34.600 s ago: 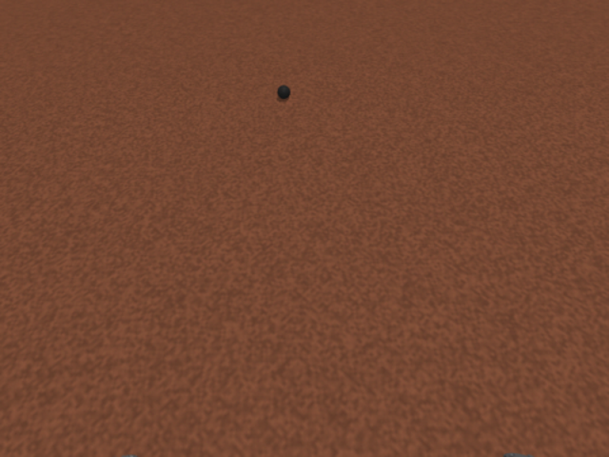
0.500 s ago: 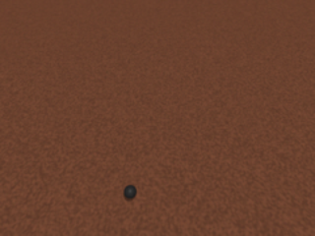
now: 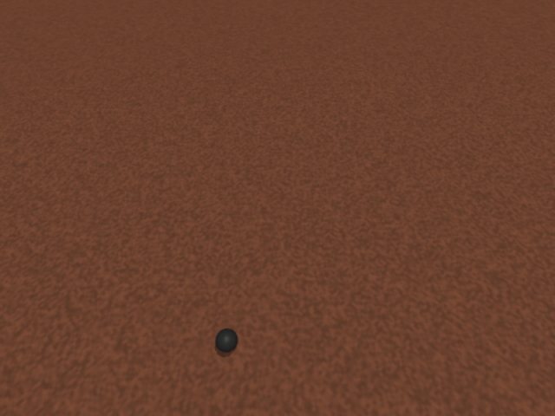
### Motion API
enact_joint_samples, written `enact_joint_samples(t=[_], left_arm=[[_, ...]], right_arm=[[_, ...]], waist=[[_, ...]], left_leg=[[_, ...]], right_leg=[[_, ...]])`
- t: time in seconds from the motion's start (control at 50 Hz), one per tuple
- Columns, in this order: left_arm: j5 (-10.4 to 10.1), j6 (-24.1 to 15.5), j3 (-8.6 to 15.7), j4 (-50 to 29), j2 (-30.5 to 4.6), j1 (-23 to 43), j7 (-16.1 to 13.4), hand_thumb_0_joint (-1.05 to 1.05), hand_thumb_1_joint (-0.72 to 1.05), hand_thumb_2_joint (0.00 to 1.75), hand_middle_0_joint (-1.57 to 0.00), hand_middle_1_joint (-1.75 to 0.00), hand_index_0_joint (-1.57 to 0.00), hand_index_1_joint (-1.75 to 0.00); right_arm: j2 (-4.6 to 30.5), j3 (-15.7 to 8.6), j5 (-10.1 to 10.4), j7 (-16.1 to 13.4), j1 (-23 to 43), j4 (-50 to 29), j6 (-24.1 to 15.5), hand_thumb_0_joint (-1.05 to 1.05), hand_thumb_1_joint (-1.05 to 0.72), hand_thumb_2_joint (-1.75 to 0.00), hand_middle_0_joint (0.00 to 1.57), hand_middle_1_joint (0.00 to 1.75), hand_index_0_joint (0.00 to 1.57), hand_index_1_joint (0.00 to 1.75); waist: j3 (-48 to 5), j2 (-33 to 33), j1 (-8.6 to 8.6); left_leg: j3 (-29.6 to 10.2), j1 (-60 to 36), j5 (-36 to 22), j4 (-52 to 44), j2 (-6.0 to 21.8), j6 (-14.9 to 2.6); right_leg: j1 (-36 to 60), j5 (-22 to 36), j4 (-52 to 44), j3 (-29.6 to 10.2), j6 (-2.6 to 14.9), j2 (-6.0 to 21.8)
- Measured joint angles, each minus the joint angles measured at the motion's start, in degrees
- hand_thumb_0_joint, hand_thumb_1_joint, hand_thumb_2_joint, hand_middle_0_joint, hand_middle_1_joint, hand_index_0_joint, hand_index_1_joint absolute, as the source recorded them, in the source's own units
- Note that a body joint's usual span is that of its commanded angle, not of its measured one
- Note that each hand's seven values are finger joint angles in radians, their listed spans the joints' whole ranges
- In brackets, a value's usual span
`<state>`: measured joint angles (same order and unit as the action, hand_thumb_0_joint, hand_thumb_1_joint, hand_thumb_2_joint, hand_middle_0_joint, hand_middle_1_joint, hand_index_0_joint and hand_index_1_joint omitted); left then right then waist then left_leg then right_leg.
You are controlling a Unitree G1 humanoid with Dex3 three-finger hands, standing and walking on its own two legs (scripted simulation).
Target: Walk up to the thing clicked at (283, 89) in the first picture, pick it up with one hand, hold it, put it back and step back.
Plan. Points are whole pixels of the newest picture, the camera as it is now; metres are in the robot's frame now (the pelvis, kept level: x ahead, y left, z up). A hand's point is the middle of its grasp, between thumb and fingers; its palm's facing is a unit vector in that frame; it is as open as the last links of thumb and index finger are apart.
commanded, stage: stand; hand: left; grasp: from above
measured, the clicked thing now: (226, 340) +0.45 +0.22 -0.74
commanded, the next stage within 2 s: step back in 0.60 s
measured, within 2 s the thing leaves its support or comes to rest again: neither
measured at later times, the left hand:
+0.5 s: hand out of the picture +0.08 +0.25 -0.16, palm faces +0.02 -0.94 -0.34, open 7.4 cm
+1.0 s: hand out of the picture +0.09 +0.32 -0.18, palm faces +0.00 -0.93 -0.37, open 7.4 cm
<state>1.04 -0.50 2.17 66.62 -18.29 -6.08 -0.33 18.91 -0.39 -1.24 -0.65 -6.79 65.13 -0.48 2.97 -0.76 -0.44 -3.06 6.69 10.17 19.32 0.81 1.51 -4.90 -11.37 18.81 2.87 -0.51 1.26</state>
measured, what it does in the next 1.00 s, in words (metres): lifts its right foot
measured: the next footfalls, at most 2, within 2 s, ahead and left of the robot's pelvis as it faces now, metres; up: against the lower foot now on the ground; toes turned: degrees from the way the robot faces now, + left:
right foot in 1.28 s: -0.10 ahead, -0.07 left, +0.00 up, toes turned +0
left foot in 1.64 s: -0.17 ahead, +0.18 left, +0.00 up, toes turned -4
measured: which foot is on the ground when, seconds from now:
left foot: down 0.00-1.00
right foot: down 0.00-0.88, up 0.90-1.00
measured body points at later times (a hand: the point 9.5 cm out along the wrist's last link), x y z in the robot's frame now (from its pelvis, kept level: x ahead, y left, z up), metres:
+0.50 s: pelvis +0.01 +0.00 +0.00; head +0.01 +0.00 +0.45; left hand +0.08 +0.30 -0.13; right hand +0.08 -0.30 -0.14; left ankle +0.01 +0.14 -0.75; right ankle -0.01 -0.12 -0.75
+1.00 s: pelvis -0.06 +0.05 -0.02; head +0.03 +0.08 +0.42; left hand +0.09 +0.37 -0.16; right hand +0.01 -0.27 -0.13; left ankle -0.05 +0.14 -0.75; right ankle -0.05 -0.10 -0.70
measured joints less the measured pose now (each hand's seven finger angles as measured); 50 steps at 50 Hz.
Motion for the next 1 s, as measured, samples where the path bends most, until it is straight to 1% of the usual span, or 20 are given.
enact_joint_samples(t=[0.56,0.62,0.68,0.72,0.74,0.78,0.8,0.82,0.84,0.88,0.9,0.92,0.94,0.96,1.0], left_arm=[[-0.27,-0.36,-0.48,-0.87,-0.51,-0.07,0.14,0.01,0.90,0.89,-0.20,-0.30,-0.21,-0.30],[-0.54,-0.26,-0.19,-1.24,-0.56,-0.18,0.26,0.01,0.90,0.89,-0.20,-0.30,-0.21,-0.30],[-1.29,0.05,0.91,-3.35,-0.85,0.60,0.11,0.01,0.90,0.89,-0.21,-0.30,-0.21,-0.30],[-1.33,0.40,1.42,-4.97,-1.22,1.36,-0.02,0.01,0.90,0.89,-0.21,-0.30,-0.21,-0.30],[-1.19,0.66,1.61,-5.80,-1.40,1.70,-0.07,0.01,0.90,0.89,-0.21,-0.30,-0.21,-0.30],[-0.56,1.22,1.88,-7.41,-1.77,2.08,-0.17,0.01,0.90,0.89,-0.21,-0.30,-0.21,-0.30],[-0.25,1.49,1.97,-8.15,-2.03,2.17,-0.21,0.01,0.90,0.89,-0.21,-0.30,-0.21,-0.30],[-0.02,1.75,2.02,-8.82,-2.34,2.29,-0.25,0.01,0.90,0.89,-0.21,-0.30,-0.21,-0.30],[0.15,2.02,2.02,-9.45,-2.71,2.52,-0.29,0.01,0.90,0.89,-0.21,-0.30,-0.21,-0.30],[0.00,2.62,1.93,-10.90,-3.36,3.28,-0.31,0.01,0.90,0.89,-0.21,-0.30,-0.21,-0.30],[-0.36,2.92,1.99,-11.68,-3.84,4.09,-0.43,0.01,0.90,0.89,-0.21,-0.30,-0.21,-0.30],[-0.60,3.27,2.20,-12.38,-4.46,5.11,-0.71,0.01,0.90,0.89,-0.21,-0.30,-0.21,-0.30],[-0.73,3.59,2.39,-13.11,-4.98,5.84,-1.06,0.01,0.90,0.89,-0.21,-0.30,-0.21,-0.30],[-0.82,3.78,2.47,-13.75,-5.28,6.15,-1.42,0.01,0.90,0.89,-0.20,-0.30,-0.21,-0.30],[-0.91,3.95,2.32,-14.37,-5.18,6.12,-1.93,0.01,0.91,0.89,-0.20,-0.30,-0.21,-0.30]], right_arm=[[0.43,0.33,0.18,0.21,0.54,-0.29,-0.11,0.01,-0.90,-0.90,0.20,0.30,0.20,0.30],[0.61,0.25,0.29,0.44,0.58,-0.63,0.14,0.01,-0.90,-0.90,0.20,0.30,0.20,0.30],[1.50,-0.40,0.96,0.76,1.88,-2.66,1.02,0.01,-0.90,-0.90,0.20,0.30,0.20,0.30],[2.25,-0.96,1.23,0.82,2.70,-4.27,1.53,0.01,-0.90,-0.90,0.20,0.30,0.20,0.30],[2.66,-1.29,1.26,0.89,2.92,-5.08,1.84,0.01,-0.90,-0.90,0.20,0.30,0.20,0.30],[3.40,-1.94,1.08,1.12,2.81,-6.63,2.58,0.01,-0.90,-0.90,0.20,0.30,0.20,0.29],[3.67,-2.19,1.03,1.28,2.47,-7.35,2.88,0.01,-0.90,-0.90,0.20,0.30,0.20,0.29],[3.91,-2.41,1.06,1.45,1.98,-8.00,3.05,0.01,-0.90,-0.90,0.20,0.30,0.20,0.29],[4.09,-2.60,1.10,1.58,1.32,-8.57,3.06,0.01,-0.90,-0.90,0.20,0.30,0.20,0.29],[4.70,-2.96,0.82,1.65,-0.43,-9.47,2.76,0.01,-0.90,-0.90,0.20,0.30,0.20,0.29],[4.58,-3.27,0.40,1.42,-0.82,-9.52,2.61,0.01,-0.90,-0.90,0.20,0.30,0.20,0.29],[3.90,-3.40,-0.05,1.19,-0.89,-9.48,2.56,0.01,-0.90,-0.90,0.20,0.30,0.20,0.29],[3.14,-3.24,-0.36,1.08,-0.99,-9.50,2.51,0.01,-0.90,-0.90,0.20,0.30,0.20,0.29],[2.48,-2.97,-0.51,1.07,-1.20,-9.70,2.51,0.01,-0.90,-0.90,0.20,0.30,0.20,0.29],[1.60,-2.60,-0.68,0.91,-1.58,-10.34,2.65,0.01,-0.90,-0.90,0.20,0.30,0.20,0.29]], waist=[[-0.28,0.05,0.08],[-0.15,0.03,0.23],[2.39,-0.48,0.64],[4.52,-0.62,0.84],[5.45,-0.56,0.85],[6.55,0.02,0.70],[6.73,0.46,0.74],[6.75,0.84,0.96],[6.66,1.17,1.30],[6.19,0.95,1.93],[6.53,1.41,1.96],[7.55,2.56,1.78],[8.49,3.57,1.56],[9.03,4.11,1.56],[9.29,4.04,2.05]], left_leg=[[-0.04,-0.53,0.17,-0.57,0.01,0.08],[-0.14,0.17,0.35,0.15,0.05,0.03],[-0.51,3.68,1.72,5.21,0.16,-0.44],[-0.26,6.83,1.84,9.96,-0.12,-1.38],[-0.14,8.52,3.23,13.34,-0.60,-1.88],[0.13,11.31,10.22,21.12,-2.27,-2.83],[0.46,12.03,12.88,23.73,-2.95,-3.24],[0.76,12.23,14.07,24.92,-3.33,-3.57],[1.06,11.88,13.46,24.48,-3.37,-3.83],[1.20,9.83,6.33,19.05,-2.39,-3.85],[1.18,9.60,9.06,18.35,-2.71,-3.73],[1.55,9.84,10.10,18.82,-3.39,-3.86],[1.93,9.91,10.04,18.86,-3.81,-4.02],[2.04,10.04,9.52,18.51,-3.89,-4.13],[1.79,10.33,7.87,16.80,-3.57,-4.33]], right_leg=[[0.50,-0.27,-0.44,0.07,0.03,0.00],[-0.03,-0.33,-0.02,0.16,0.07,-0.05],[-2.48,-1.04,3.04,0.44,0.28,-0.26],[-4.10,-1.33,4.99,0.54,0.37,-0.05],[-4.92,-1.54,6.06,0.44,0.32,0.25],[-6.81,-2.12,8.46,-0.22,0.06,1.23],[-7.80,-2.44,9.62,-0.57,-0.13,1.79],[-8.76,-2.78,10.74,-0.75,-0.42,2.32],[-9.76,-3.21,11.99,-0.75,-0.84,2.79],[-12.32,-4.66,15.63,-0.30,-1.52,3.06],[-14.16,-5.66,18.75,-1.54,-0.79,2.91],[-15.79,-9.81,22.88,-4.74,0.17,1.85],[-17.23,-14.42,27.43,-7.67,0.92,0.13],[-18.56,-17.78,31.83,-9.70,1.45,-1.91],[-20.64,-20.71,39.14,-11.60,2.06,-5.69]])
